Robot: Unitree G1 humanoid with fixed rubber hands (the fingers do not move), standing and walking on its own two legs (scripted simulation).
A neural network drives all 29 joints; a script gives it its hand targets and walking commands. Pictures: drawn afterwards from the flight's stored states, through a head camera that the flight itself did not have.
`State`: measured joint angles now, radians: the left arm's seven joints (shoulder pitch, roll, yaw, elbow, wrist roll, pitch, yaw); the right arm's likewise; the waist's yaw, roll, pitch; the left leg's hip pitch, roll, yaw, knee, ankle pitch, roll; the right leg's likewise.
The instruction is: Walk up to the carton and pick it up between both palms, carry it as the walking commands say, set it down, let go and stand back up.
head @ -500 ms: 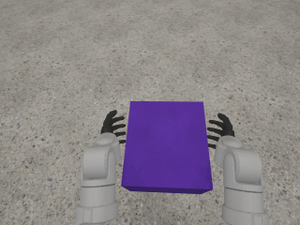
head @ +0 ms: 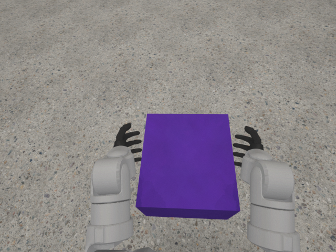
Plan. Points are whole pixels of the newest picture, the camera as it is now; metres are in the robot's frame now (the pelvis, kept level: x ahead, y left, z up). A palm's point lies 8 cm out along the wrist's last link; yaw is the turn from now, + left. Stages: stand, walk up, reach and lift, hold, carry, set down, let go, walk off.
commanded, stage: carry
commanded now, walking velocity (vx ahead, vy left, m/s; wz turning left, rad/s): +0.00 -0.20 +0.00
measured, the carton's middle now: (186, 165) +0.32 -0.02 -0.02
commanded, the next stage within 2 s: none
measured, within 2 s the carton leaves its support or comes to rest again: neither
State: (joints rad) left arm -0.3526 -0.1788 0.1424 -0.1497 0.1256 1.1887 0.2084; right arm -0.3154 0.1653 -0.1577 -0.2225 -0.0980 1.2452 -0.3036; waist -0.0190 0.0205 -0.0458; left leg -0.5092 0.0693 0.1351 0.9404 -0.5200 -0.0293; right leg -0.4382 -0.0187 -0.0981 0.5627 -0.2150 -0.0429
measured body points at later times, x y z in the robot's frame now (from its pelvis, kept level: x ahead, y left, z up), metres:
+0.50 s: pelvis -0.05 -0.13 +0.00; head -0.03 -0.15 +0.45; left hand +0.27 -0.01 +0.08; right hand +0.25 -0.30 +0.06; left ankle -0.06 +0.00 -0.68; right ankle -0.02 -0.24 -0.73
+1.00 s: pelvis -0.11 -0.27 +0.00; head -0.10 -0.27 +0.45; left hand +0.20 -0.13 +0.09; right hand +0.20 -0.42 +0.08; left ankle -0.07 -0.09 -0.73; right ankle -0.10 -0.40 -0.73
